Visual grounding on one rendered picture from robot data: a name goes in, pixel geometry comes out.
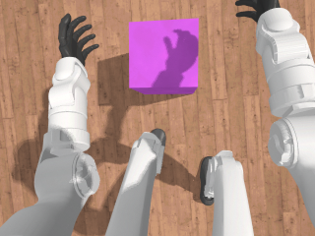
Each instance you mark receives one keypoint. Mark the robot right forearm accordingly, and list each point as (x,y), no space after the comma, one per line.
(288,64)

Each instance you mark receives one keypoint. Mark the carton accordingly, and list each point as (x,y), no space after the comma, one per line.
(164,56)

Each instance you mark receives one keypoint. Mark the robot left hand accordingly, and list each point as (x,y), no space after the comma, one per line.
(69,46)

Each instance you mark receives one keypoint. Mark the robot right hand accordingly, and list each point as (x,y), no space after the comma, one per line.
(261,6)

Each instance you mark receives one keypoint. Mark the robot left thigh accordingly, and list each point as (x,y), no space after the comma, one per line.
(131,213)

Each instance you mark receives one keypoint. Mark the left robot upper arm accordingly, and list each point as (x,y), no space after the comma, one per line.
(63,184)

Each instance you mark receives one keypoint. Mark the robot left forearm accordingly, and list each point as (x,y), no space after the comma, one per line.
(67,111)

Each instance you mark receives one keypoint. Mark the right robot upper arm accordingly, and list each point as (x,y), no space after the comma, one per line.
(292,145)

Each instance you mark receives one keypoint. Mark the left robot shin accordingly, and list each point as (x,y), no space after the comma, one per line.
(146,135)

